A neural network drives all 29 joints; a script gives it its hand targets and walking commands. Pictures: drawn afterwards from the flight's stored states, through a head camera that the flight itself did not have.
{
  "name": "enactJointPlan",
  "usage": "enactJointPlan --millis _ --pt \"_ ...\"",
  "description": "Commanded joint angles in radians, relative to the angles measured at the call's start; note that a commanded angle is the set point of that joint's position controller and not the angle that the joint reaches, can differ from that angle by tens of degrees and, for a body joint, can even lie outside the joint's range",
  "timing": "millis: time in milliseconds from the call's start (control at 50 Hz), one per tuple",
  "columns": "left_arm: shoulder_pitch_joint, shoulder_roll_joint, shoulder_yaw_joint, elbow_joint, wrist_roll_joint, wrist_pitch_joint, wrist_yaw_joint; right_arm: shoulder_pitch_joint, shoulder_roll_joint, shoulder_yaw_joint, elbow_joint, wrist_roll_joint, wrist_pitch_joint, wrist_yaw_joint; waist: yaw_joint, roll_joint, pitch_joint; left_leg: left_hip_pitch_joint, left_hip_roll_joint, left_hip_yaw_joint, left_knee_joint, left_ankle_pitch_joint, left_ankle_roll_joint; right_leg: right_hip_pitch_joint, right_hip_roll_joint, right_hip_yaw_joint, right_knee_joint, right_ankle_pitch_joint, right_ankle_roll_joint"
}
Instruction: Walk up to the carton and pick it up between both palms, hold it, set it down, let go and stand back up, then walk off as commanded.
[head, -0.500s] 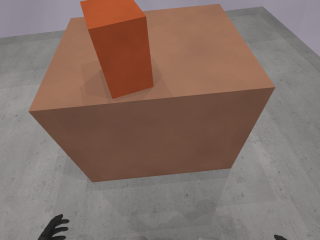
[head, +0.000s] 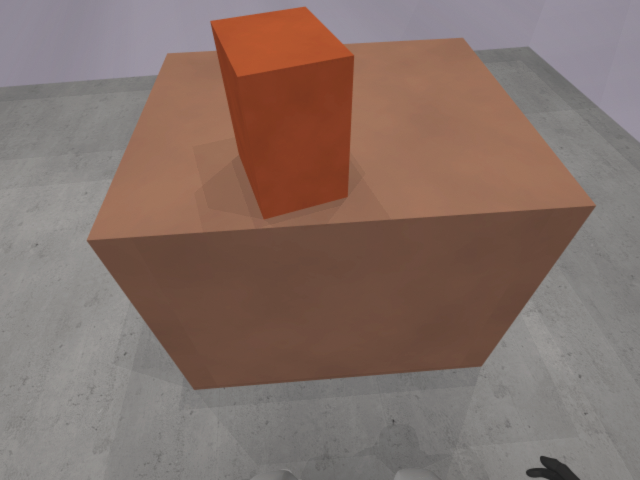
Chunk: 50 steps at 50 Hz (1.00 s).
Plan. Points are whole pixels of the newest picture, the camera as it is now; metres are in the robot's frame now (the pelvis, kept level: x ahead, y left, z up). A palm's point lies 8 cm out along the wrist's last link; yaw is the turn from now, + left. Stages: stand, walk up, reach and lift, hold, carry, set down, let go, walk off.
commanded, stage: walk up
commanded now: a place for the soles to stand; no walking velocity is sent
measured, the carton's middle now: (284, 115) +0.67 +0.06 +0.10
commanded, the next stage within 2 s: none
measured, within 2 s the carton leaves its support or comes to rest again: neither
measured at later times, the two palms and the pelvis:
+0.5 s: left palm (85, 406) +0.23 +0.34 -0.06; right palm (532, 417) +0.21 -0.28 -0.11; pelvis +0.14 +0.01 +0.01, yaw +1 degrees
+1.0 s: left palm (73, 358) +0.32 +0.40 -0.10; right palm (468, 340) +0.33 -0.22 -0.10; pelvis +0.26 +0.08 +0.00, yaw +2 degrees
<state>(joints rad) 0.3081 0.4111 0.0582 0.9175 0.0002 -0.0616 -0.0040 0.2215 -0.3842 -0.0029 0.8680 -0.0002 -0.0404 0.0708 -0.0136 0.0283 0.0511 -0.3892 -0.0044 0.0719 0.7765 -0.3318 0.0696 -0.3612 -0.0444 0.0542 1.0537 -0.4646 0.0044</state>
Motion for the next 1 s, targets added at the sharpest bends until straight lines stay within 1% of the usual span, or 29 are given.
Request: enactJointPlan --millis 0,20,60,160,200,260,320,340,360,380,400,420,440,480,500,520,600,620,660,700,720,740,760,780,820,840,880,940,980 --pt "0.041 0.271 0.071 -0.064 0.008 -0.004 0.0 0.022 -0.31 -0.139 -0.083 -0.021 -0.032 -0.034 0.004 0.04 0.105 0.13 0.286 -0.558 -0.626 -0.499 0.043 -0.34 -0.034 0.011 0.133 0.125 -0.026" --pt "0.04 0.26 0.073 -0.065 0.009 -0.003 -0.006 0.043 -0.294 -0.135 -0.075 -0.022 -0.038 -0.034 -0.001 0.043 0.105 0.117 0.265 -0.501 -0.628 -0.414 0.024 -0.303 -0.041 0.003 0.084 0.154 -0.019" --pt "0.016 0.26 0.08 -0.068 0.011 0.002 -0.011 0.076 -0.297 -0.136 -0.068 -0.014 -0.043 -0.03 -0.012 0.011 0.084 0.167 0.247 -0.455 -0.62 -0.352 0.024 -0.279 -0.032 0.009 0.023 0.194 -0.006" --pt "-0.084 0.239 0.068 -0.097 0.0 0.003 -0.015 0.097 -0.297 -0.132 -0.074 -0.012 -0.038 -0.028 -0.043 0.015 0.174 0.215 0.245 -0.396 -0.65 -0.286 0.053 -0.326 -0.047 -0.019 -0.15 0.213 0.006" --pt "-0.117 0.229 0.063 -0.117 0.003 -0.001 -0.016 0.117 -0.308 -0.139 -0.072 -0.012 -0.035 -0.026 -0.065 -0.001 0.165 0.272 0.28 -0.414 -0.644 -0.227 0.079 -0.33 -0.054 -0.024 -0.223 0.196 0.007" --pt "-0.151 0.219 0.056 -0.136 0.003 -0.013 -0.011 0.137 -0.303 -0.136 -0.067 -0.014 -0.031 -0.026 -0.074 0.012 0.126 0.37 0.275 -0.36 -0.581 0.013 0.087 -0.299 -0.058 -0.063 -0.332 0.178 -0.001" --pt "-0.117 0.196 0.052 -0.137 0.004 -0.033 -0.002 0.109 -0.283 -0.127 -0.076 -0.018 -0.019 -0.025 -0.047 0.017 0.06 0.339 0.248 -0.247 -0.435 0.403 0.089 -0.112 -0.009 -0.12 -0.447 0.195 -0.023" --pt "-0.06 0.181 0.048 -0.12 0.003 -0.04 0.005 0.07 -0.28 -0.124 -0.086 -0.014 -0.014 -0.025 -0.001 0.003 0.02 0.267 0.223 -0.19 -0.341 0.513 0.07 0.034 0.012 -0.134 -0.538 0.269 -0.039" --pt "0.057 0.204 0.064 -0.084 0.005 -0.047 0.016 0.029 -0.252 -0.113 -0.107 -0.01 -0.011 -0.025 0.064 -0.036 -0.048 0.168 0.154 -0.115 -0.169 0.568 0.037 0.251 0.043 -0.13 -0.605 0.354 -0.049" --pt "0.176 0.274 0.092 -0.059 0.011 -0.054 0.032 0.039 -0.201 -0.096 -0.127 -0.008 -0.015 -0.024 0.122 -0.124 -0.129 0.046 0.051 -0.045 0.058 0.48 -0.008 0.438 -0.059 0.021 -0.663 0.292 -0.087" --pt "0.217 0.352 0.112 -0.069 0.011 -0.053 0.041 0.109 -0.145 -0.07 -0.138 -0.01 -0.017 -0.022 0.107 -0.294 -0.198 -0.203 -0.066 -0.038 0.281 -0.014 -0.062 0.613 -0.333 0.474 -0.701 0.114 -0.186" --pt "0.149 0.361 0.111 -0.098 0.009 -0.048 0.046 0.076 -0.245 -0.09 -0.127 -0.013 -0.005 -0.024 0.099 -0.176 -0.157 -0.29 -0.052 -0.137 0.348 -0.183 -0.05 0.513 -0.387 0.628 -0.802 -0.134 -0.258" --pt "0.081 0.35 0.107 -0.097 0.005 -0.042 0.043 0.078 -0.291 -0.108 -0.103 -0.019 0.01 -0.02 0.073 -0.09 -0.038 -0.262 0.001 -0.183 0.393 -0.137 -0.041 0.326 -0.382 0.554 -0.809 -0.269 -0.279" --pt "0.003 0.297 0.099 -0.126 0.001 -0.037 0.038 0.12 -0.258 -0.11 -0.087 -0.024 0.009 -0.006 0.04 -0.146 0.034 -0.258 0.031 -0.174 0.379 -0.111 -0.05 0.219 -0.314 0.402 -0.791 -0.184 -0.264" --pt "-0.018 0.278 0.095 -0.135 0.003 -0.038 0.033 0.141 -0.25 -0.114 -0.079 -0.025 0.011 -0.002 0.015 -0.142 0.026 -0.235 0.044 -0.167 0.333 -0.102 -0.057 0.179 -0.264 0.31 -0.791 -0.173 -0.238" --pt "-0.026 0.279 0.094 -0.138 0.008 -0.043 0.029 0.153 -0.245 -0.115 -0.071 -0.026 0.009 0.004 0.007 -0.135 0.006 -0.2 0.053 -0.147 0.285 -0.074 -0.067 0.153 -0.239 0.265 -0.772 -0.122 -0.229" --pt "0.009 0.341 0.103 -0.14 0.023 -0.046 0.026 0.077 -0.236 -0.119 -0.1 -0.033 0.013 0.013 0.037 -0.173 -0.01 -0.215 0.096 -0.095 0.131 -0.113 -0.065 0.099 -0.276 0.265 -0.739 -0.221 -0.269" --pt "-0.014 0.337 0.102 -0.145 0.023 -0.042 0.024 0.071 -0.232 -0.119 -0.099 -0.031 0.01 0.01 0.032 -0.197 -0.011 -0.185 0.102 -0.09 0.085 -0.093 -0.064 0.071 -0.272 0.249 -0.733 -0.221 -0.262" --pt "-0.105 0.322 0.082 -0.157 0.023 -0.029 0.019 0.12 -0.221 -0.124 -0.054 -0.022 -0.003 -0.006 -0.008 -0.193 -0.041 0.043 0.095 -0.046 -0.03 0.024 -0.053 -0.091 -0.236 0.153 -0.667 -0.156 -0.221" --pt "-0.135 0.234 0.046 -0.163 0.024 -0.012 0.012 0.252 -0.23 -0.139 0.0 -0.02 -0.014 -0.039 -0.077 -0.098 -0.105 0.334 0.045 -0.006 -0.134 0.133 -0.05 -0.246 -0.15 0.045 -0.455 -0.035 -0.141" --pt "-0.078 0.162 0.023 -0.138 0.023 0.001 0.009 0.286 -0.244 -0.142 0.016 -0.028 -0.019 -0.055 -0.082 0.018 -0.125 0.391 0.074 -0.064 -0.235 0.027 -0.043 -0.285 -0.083 -0.037 -0.28 -0.071 -0.107" --pt "-0.028 0.079 0.001 -0.13 0.01 0.01 0.011 0.248 -0.303 -0.142 0.003 -0.049 -0.024 -0.07 -0.048 0.229 -0.093 0.303 0.272 -0.431 -0.42 -0.205 0.015 -0.34 0.019 -0.119 -0.079 -0.116 -0.041" --pt "-0.021 0.161 0.024 -0.114 0.011 0.03 0.024 0.119 -0.367 -0.145 -0.045 -0.042 -0.026 -0.075 -0.015 0.143 -0.013 0.093 0.402 -0.709 -0.601 -0.549 0.086 -0.321 0.061 -0.004 0.003 -0.111 -0.024" --pt "-0.013 0.247 0.048 -0.088 0.009 0.041 0.023 0.022 -0.377 -0.142 -0.05 -0.033 -0.022 -0.076 0.01 0.087 0.055 -0.015 0.396 -0.692 -0.613 -0.691 0.135 -0.263 0.023 0.025 0.043 -0.12 -0.024" --pt "0.028 0.226 0.049 -0.053 0.006 0.041 0.016 -0.022 -0.307 -0.115 -0.058 -0.032 -0.029 -0.078 0.034 0.057 0.093 -0.007 0.366 -0.605 -0.561 -0.56 0.139 -0.254 -0.012 0.037 0.021 -0.051 -0.027" --pt "0.039 0.223 0.05 -0.035 0.011 0.039 0.013 -0.024 -0.29 -0.113 -0.06 -0.029 -0.034 -0.076 0.035 0.079 0.067 0.021 0.318 -0.508 -0.525 -0.443 0.111 -0.227 -0.02 0.029 -0.021 -0.025 -0.03" --pt "0.012 0.207 0.054 -0.04 0.01 0.037 0.008 0.027 -0.292 -0.111 -0.051 -0.033 -0.044 -0.076 0.011 0.082 0.029 0.098 0.298 -0.458 -0.455 -0.224 0.107 -0.207 -0.015 0.028 -0.081 -0.031 -0.021" --pt "-0.053 0.185 0.045 -0.071 0.008 0.029 0.011 0.075 -0.294 -0.111 -0.053 -0.025 -0.047 -0.078 -0.016 0.061 -0.039 0.231 0.312 -0.413 -0.351 0.148 0.135 -0.194 -0.027 -0.025 -0.19 -0.095 -0.017" --pt "-0.049 0.169 0.04 -0.077 0.001 0.016 0.017 0.073 -0.295 -0.108 -0.059 -0.022 -0.045 -0.083 -0.005 0.085 -0.076 0.248 0.318 -0.357 -0.267 0.477 0.144 -0.131 -0.019 -0.055 -0.261 -0.088 -0.023"
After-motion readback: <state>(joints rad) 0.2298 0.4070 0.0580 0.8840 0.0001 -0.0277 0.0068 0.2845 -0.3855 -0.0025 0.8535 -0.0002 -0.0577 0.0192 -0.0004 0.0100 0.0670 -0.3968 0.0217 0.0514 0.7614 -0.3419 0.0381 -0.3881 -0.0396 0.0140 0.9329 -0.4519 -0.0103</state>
